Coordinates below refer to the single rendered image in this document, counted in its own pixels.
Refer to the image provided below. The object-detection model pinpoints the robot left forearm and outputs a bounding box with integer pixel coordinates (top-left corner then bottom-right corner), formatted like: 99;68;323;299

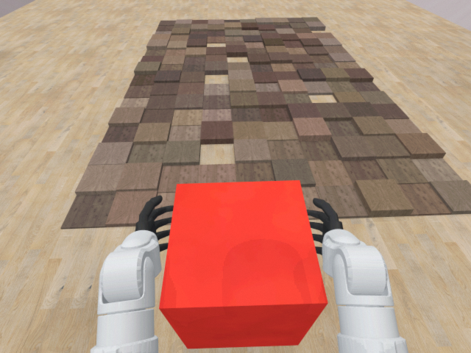
90;230;162;353

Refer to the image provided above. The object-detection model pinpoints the carton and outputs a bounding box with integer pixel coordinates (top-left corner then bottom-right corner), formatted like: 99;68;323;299
159;180;328;349

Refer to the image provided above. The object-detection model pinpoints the robot right forearm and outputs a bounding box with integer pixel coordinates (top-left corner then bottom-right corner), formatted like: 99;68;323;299
322;229;408;353

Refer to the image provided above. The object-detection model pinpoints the right robot hand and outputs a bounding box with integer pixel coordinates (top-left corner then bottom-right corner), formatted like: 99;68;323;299
307;198;343;255

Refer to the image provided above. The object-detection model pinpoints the left robot hand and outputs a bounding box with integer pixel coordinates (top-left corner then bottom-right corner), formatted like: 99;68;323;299
135;196;174;252

